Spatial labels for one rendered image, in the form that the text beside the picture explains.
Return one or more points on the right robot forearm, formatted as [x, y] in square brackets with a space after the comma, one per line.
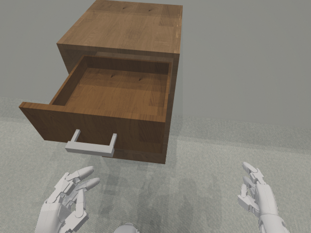
[270, 223]

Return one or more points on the cabinet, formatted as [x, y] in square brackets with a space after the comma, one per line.
[134, 30]

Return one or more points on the drawer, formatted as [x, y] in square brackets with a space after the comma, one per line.
[106, 95]

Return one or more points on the robot left hand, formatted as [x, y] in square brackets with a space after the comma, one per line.
[55, 211]

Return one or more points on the handle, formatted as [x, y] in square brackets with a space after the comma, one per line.
[91, 149]

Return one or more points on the robot right hand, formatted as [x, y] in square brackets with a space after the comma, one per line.
[265, 202]

